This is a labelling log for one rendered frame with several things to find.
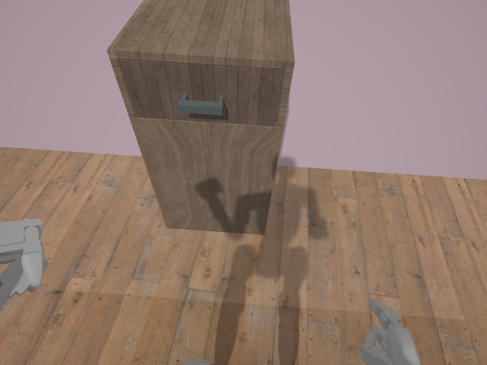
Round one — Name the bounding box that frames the robot right hand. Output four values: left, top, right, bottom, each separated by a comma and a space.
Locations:
361, 299, 421, 365

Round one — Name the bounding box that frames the robot left hand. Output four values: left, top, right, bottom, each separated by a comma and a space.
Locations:
0, 217, 49, 312

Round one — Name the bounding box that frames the drawer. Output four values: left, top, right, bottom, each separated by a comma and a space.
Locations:
120, 59, 283, 126

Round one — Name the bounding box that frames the cabinet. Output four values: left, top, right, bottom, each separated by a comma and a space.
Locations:
107, 0, 295, 235

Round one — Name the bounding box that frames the handle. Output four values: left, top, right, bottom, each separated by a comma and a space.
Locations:
177, 94, 224, 116

